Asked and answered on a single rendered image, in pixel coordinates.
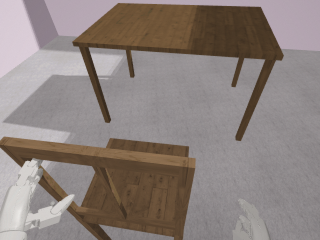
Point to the robot right hand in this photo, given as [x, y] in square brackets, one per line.
[256, 228]

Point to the left robot forearm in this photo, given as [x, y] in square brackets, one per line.
[13, 235]

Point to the chair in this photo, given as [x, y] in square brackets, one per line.
[137, 185]

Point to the robot left hand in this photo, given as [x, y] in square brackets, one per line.
[16, 204]

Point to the table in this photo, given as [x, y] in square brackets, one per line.
[209, 30]

